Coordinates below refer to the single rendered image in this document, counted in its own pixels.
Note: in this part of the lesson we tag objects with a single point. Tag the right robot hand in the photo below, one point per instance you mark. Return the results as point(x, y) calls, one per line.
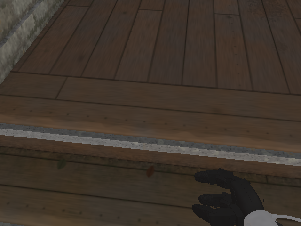
point(230, 209)

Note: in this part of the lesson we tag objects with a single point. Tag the robot right forearm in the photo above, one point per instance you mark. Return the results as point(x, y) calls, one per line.
point(260, 218)

